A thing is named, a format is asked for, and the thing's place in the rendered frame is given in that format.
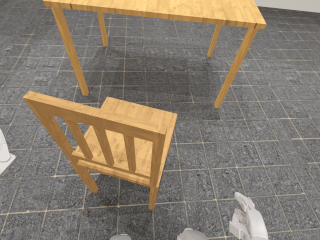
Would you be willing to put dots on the table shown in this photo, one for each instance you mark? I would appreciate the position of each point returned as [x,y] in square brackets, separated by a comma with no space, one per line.
[238,13]

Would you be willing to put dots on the right robot thigh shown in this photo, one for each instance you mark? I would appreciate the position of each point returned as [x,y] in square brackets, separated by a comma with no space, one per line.
[191,235]

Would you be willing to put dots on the chair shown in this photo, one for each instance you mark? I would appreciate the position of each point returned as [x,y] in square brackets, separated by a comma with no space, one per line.
[125,140]

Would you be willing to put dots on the robot right hand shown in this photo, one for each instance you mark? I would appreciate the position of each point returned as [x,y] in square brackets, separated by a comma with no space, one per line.
[252,223]

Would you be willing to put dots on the robot left hand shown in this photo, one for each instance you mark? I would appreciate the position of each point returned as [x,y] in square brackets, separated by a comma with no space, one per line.
[6,158]

